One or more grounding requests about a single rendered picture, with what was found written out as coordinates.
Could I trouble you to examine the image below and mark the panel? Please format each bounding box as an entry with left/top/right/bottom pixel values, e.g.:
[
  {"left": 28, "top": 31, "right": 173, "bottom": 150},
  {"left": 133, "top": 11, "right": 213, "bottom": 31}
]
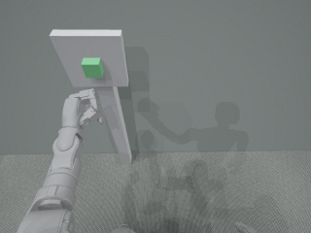
[{"left": 50, "top": 29, "right": 132, "bottom": 165}]

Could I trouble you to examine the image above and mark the left robot upper arm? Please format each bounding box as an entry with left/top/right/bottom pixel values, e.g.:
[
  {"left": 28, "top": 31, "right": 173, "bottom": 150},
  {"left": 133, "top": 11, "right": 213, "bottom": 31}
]
[{"left": 19, "top": 209, "right": 75, "bottom": 233}]

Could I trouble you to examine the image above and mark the left robot forearm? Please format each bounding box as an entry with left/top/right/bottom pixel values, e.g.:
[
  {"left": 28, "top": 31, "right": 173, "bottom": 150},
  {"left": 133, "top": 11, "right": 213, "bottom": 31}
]
[{"left": 17, "top": 127, "right": 84, "bottom": 233}]

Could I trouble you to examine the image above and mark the button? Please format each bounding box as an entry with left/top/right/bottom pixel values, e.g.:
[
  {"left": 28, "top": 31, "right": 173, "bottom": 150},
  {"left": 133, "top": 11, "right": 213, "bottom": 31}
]
[{"left": 81, "top": 57, "right": 104, "bottom": 78}]

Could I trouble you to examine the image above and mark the robot right hand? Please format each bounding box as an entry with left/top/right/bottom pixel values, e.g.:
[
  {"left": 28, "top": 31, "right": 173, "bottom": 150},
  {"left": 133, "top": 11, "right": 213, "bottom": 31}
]
[{"left": 235, "top": 221, "right": 257, "bottom": 233}]

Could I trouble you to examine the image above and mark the left robot shin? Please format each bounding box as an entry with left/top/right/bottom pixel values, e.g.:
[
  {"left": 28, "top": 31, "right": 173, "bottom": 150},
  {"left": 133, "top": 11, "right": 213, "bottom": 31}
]
[{"left": 119, "top": 224, "right": 129, "bottom": 228}]

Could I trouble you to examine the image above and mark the robot left hand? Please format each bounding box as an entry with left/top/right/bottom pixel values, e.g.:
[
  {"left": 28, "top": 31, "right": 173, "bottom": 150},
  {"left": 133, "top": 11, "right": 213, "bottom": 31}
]
[{"left": 61, "top": 88, "right": 103, "bottom": 133}]

